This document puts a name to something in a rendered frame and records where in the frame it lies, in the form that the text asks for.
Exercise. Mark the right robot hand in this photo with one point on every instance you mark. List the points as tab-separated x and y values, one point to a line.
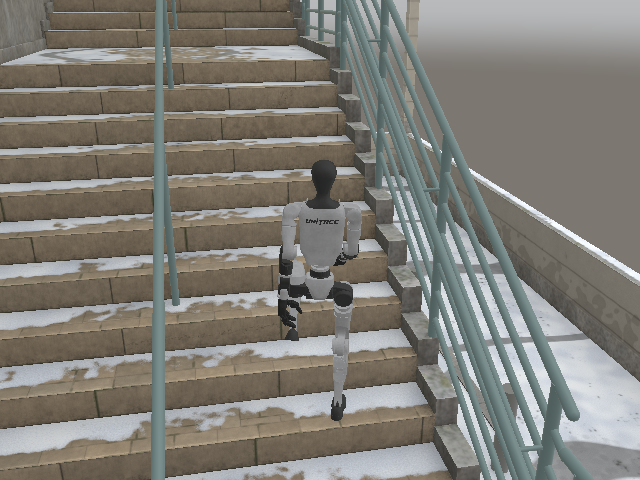
338	262

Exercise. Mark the left robot hand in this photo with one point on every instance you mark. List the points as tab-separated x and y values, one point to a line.
284	314

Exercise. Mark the left robot upper arm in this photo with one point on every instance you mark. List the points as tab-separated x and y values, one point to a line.
290	212

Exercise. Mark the right robot upper arm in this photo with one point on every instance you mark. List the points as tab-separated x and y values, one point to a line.
354	217

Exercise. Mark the robot torso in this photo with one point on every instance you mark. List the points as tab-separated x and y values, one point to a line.
321	239

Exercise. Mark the robot right foot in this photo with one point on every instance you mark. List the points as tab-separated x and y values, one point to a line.
336	411

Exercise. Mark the left robot forearm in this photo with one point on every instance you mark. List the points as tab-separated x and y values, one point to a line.
285	276

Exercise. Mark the right robot forearm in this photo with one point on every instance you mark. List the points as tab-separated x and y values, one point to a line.
343	257

